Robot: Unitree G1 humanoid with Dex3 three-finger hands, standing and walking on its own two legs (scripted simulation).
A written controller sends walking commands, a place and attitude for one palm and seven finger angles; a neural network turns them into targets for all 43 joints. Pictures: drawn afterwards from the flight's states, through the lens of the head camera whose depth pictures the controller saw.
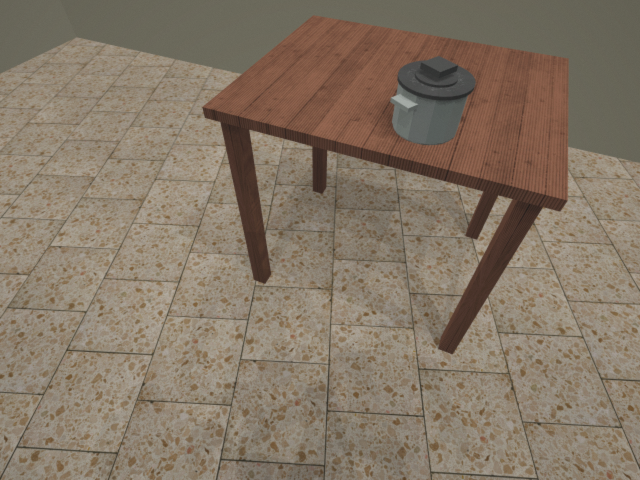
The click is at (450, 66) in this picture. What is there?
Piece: lid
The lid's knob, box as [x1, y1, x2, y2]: [420, 56, 457, 77]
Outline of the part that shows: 420,68 437,77 453,72 456,70 457,67 456,64 439,56 421,62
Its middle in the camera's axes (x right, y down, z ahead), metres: +0.24 -0.35 +0.79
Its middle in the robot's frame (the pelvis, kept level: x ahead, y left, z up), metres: +0.86 -0.19 +0.11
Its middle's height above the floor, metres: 0.89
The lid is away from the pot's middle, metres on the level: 0.00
